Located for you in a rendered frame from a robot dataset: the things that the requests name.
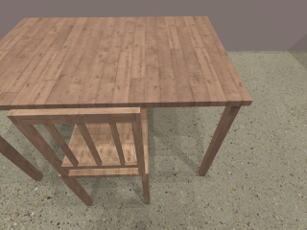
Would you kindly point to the chair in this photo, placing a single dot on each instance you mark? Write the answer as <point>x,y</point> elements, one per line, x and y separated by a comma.
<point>105,142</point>

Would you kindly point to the table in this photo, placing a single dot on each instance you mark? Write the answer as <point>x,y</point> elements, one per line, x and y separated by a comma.
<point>109,62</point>

